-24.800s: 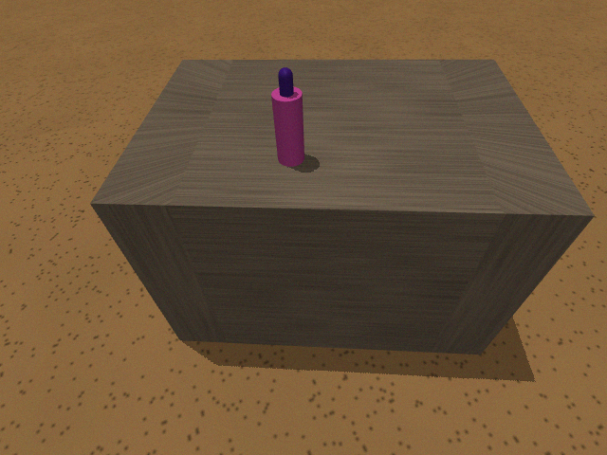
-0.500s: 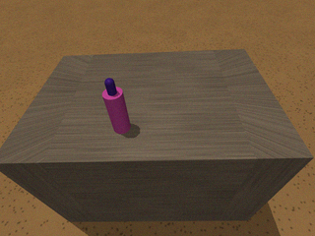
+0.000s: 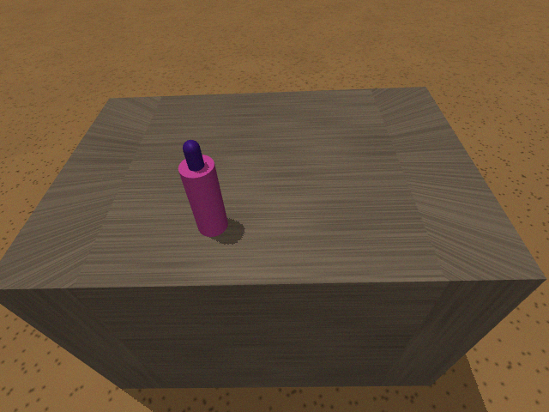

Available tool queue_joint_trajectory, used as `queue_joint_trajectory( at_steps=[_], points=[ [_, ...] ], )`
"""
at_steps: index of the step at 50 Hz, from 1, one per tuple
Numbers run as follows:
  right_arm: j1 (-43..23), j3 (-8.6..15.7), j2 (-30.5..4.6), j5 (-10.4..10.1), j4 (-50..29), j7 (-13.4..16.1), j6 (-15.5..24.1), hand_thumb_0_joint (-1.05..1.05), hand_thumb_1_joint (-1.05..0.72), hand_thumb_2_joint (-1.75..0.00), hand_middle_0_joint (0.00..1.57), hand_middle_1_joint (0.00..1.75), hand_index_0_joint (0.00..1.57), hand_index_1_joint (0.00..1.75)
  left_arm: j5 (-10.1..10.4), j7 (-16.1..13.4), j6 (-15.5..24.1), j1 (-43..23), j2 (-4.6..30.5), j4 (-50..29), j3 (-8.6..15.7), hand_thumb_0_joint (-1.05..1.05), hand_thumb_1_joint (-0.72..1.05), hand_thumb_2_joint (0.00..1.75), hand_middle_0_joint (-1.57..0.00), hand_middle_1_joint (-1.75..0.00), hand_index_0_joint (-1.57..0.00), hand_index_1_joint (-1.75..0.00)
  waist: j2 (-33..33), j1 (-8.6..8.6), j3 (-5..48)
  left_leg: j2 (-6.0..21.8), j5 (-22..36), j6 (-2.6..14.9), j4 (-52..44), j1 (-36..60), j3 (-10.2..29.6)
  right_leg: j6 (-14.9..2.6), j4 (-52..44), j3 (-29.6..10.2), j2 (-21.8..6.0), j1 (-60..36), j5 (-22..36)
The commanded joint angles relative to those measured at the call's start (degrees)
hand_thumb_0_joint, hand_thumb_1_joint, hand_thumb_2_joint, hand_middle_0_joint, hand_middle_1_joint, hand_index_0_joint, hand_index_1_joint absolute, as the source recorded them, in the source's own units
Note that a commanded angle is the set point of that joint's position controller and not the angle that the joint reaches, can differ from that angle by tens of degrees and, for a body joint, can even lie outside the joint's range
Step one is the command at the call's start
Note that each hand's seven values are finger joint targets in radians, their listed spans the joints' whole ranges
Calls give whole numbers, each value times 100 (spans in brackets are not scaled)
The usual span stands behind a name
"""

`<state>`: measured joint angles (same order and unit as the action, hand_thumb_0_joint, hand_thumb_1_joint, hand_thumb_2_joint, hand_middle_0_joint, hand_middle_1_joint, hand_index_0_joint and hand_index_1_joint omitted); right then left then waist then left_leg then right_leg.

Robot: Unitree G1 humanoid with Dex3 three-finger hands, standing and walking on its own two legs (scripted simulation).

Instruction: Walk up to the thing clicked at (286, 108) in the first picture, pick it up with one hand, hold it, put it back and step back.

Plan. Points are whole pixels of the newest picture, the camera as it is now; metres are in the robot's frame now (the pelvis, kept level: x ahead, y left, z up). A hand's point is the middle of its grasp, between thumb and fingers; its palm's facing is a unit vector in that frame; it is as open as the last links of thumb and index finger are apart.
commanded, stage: home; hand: left
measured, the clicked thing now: (202, 188) +0.51 +0.17 +0.03
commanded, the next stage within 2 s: stand in 0.76 s
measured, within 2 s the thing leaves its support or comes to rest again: neither
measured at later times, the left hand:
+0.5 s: hand out of the picture +0.09 +0.25 -0.15, palm faces -0.03 -0.94 -0.35, open 17.5 cm
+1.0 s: hand out of the picture +0.09 +0.25 -0.15, palm faces -0.01 -0.94 -0.35, open 16.7 cm
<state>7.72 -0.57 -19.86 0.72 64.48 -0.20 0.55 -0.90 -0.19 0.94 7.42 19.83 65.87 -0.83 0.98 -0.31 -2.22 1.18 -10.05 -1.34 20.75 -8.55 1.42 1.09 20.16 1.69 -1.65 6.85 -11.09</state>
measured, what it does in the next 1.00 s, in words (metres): stands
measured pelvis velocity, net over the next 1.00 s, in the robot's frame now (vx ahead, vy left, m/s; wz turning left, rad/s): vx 0.01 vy -0.01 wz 0.01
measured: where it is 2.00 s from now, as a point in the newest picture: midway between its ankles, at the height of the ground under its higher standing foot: outside the picture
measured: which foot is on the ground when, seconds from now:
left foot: down 0.00-1.00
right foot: down 0.00-1.00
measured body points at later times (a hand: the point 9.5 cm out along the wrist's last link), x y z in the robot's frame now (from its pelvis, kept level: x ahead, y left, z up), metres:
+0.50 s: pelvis +0.02 +0.00 +0.00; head +0.02 -0.01 +0.45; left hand +0.09 +0.30 -0.13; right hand +0.09 -0.30 -0.14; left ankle +0.02 +0.13 -0.75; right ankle +0.00 -0.13 -0.75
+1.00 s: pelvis +0.01 -0.01 +0.00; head +0.02 -0.01 +0.45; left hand +0.09 +0.30 -0.13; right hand +0.09 -0.30 -0.13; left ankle +0.02 +0.13 -0.75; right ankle +0.00 -0.13 -0.75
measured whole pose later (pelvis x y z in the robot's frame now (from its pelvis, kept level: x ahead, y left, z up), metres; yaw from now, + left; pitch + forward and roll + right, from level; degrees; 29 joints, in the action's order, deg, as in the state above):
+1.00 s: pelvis +0.01 -0.01 +0.00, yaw +0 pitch -2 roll +0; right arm 6.8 -0.9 -20.2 0.5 64.7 0.0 0.6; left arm -0.6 0.0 0.6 6.5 19.7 65.2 -0.1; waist 1.0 0.0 -2.3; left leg 1.5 -10.0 -1.8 18.3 -6.2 1.9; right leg 0.7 17.8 2.2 -1.3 4.3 -11.3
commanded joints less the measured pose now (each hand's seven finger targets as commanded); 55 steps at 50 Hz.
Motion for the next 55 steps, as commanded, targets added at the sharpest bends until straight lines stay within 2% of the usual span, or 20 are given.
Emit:
queue_joint_trajectory(
  at_steps=[1, 3, 6, 7, 9, 16, 18, 23, 26, 30, 36, 43, 45, 46, 47, 51, 54, 55],
  points=[
    [-190, 221, -1197, 9, -279, 87, 100, 0, -90, -90, 20, 30, 20, 30, 10, -88, 108, -226, 1222, -261, 245, 0, -56, 5, -5, -5, -5, -5, -18, 18, 262, 552, 377, 240, -443, 7, 503, -189, -393, -535, -570, -49, 362],
    [-205, 210, -1191, 4, -281, 92, 111, 0, -90, -90, 20, 30, 20, 30, 24, -87, 117, -172, 1235, -250, 243, 0, -55, 5, -5, -5, -5, -5, -60, -6, 378, 584, 815, 237, -395, 178, 485, -180, -351, -531, -594, -116, 729],
    [-237, 211, -1234, 2, -260, 104, 115, 0, -90, -90, 20, 30, 20, 30, 28, -85, 94, -223, 1200, -251, 242, 0, -56, 5, -5, -5, -5, -5, 8, 3, 340, 571, 785, 224, -410, 146, 452, -166, -373, -509, -579, -135, 725],
    [-246, 213, -1228, 2, -270, 104, 116, 0, -90, -90, 20, 30, 20, 30, 15, -86, 103, -189, 1222, -262, 238, 0, -57, 4, -5, -5, -5, -5, -84, -13, 406, 603, 1018, 231, -386, 218, 467, -166, -350, -475, -590, -178, 895],
    [-210, 205, -1231, -2, -252, 105, 119, 0, -90, -90, 20, 30, 20, 30, 36, -86, 100, -226, 1239, -263, 253, 0, -57, 4, -5, -5, -5, -5, -101, 8, 412, 594, 1085, 215, -387, 206, 442, -155, -341, -488, -590, -236, 974],
    [-270, 200, -1232, 6, -240, 107, 92, 0, -90, -90, 20, 30, 20, 30, 35, -78, 79, -280, 1192, -260, 255, 0, -56, 5, -5, -5, -5, -5, -32, 9, 270, 581, 784, 203, -466, 118, 440, -151, -416, -473, -594, -181, 656],
    [-285, 215, -1247, -4, -266, 105, 104, 0, -90, -90, 20, 30, 20, 30, 22, -83, 94, -216, 1205, -278, 253, 0, -58, 4, -5, -5, -5, -5, -105, -4, 439, 610, 1177, 207, -391, 282, 442, -149, -381, -447, -615, -235, 1033],
    [-246, 207, -1238, 0, -226, 97, 80, 0, -90, -90, 20, 30, 20, 30, 39, -81, 92, -307, 1214, -292, 269, 0, -56, 5, -5, -5, -5, -5, -95, 45, 324, 567, 771, 195, -461, 172, 422, -140, -486, -453, -601, -189, 706],
    [-286, 210, -1246, 10, -248, 96, 96, 0, -90, -90, 20, 30, 20, 30, 36, -82, 82, -277, 1228, -306, 284, 0, -59, 3, -5, -4, -5, -4, 1, 12, 391, 591, 900, 198, -465, 134, 439, -152, -447, -442, -613, -301, 790],
    [-236, 205, -1233, -12, -250, 102, 114, 0, -90, -90, 20, 30, 20, 30, 36, -81, 103, -272, 1236, -323, 295, 0, -58, 4, -5, -5, -5, -5, -107, 27, 519, 622, 1321, 205, -398, 303, 429, -155, -380, -425, -637, -385, 1206],
    [-261, 219, -1255, -9, -255, 108, 105, 0, -90, -90, 20, 30, 20, 30, 41, -81, 80, -279, 1227, -333, 300, 0, -58, 4, -5, -5, -5, -5, -107, 24, 440, 620, 1292, 199, -413, 306, 429, -172, -394, -383, -616, -337, 1102],
    [-268, 207, -1225, -24, -257, 99, 105, 0, -90, -90, 20, 30, 20, 30, 50, -72, 93, -257, 1203, -349, 288, 0, -58, 4, -5, -5, -5, -5, -128, 27, 399, 618, 1401, 179, -417, 338, 431, -162, -432, -385, -619, -348, 1262],
    [-257, 208, -1234, -6, -264, 109, 95, 0, -90, -90, 20, 30, 20, 30, 42, -74, 73, -299, 1221, -345, 309, 0, -42, 20, -20, -21, -20, -21, -68, 36, 349, 583, 1023, 190, -457, 236, 399, -171, -462, -410, -625, -332, 970],
    [-286, 208, -1234, -9, -262, 105, 97, 0, -90, -90, 20, 30, 20, 30, 45, -69, 72, -267, 1232, -340, 307, 0, -34, 28, -20, -29, -20, -29, -52, 19, 298, 598, 994, 194, -470, 251, 422, -176, -485, -418, -632, -291, 878],
    [-268, 202, -1212, -16, -258, 98, 87, 0, -90, -90, 20, 30, 20, 30, 45, -66, 72, -270, 1224, -332, 308, 0, -26, 36, -20, -30, -20, -30, -86, 45, 231, 576, 801, 181, -533, 199, 437, -172, -533, -409, -605, -206, 663],
    [-312, 213, -1269, -10, -300, 102, 109, 0, -90, -90, 20, 30, 20, 30, 24, -61, 88, -261, 1224, -378, 309, 0, 6, 68, -20, -30, -20, -30, -16, 23, 394, 624, 1077, 218, -443, 326, 433, -184, -478, -424, -634, -268, 989],
    [-256, 197, -1230, 0, -265, 92, 95, 0, -90, -90, 20, 30, 20, 30, 47, -52, 84, -276, 1235, -366, 318, 0, 30, 90, -20, -30, -20, -30, -107, 25, 245, 597, 763, 204, -519, 212, 429, -184, -537, -438, -616, -193, 677],
    [-233, 206, -1236, -13, -255, 85, 90, 0, -90, -90, 20, 30, 20, 30, 51, -52, 79, -261, 1237, -359, 317, 0, 38, 90, -20, -30, -20, -30, -64, 45, 202, 586, 662, 191, -561, 190, 453, -185, -559, -429, -606, -162, 510]
  ],
)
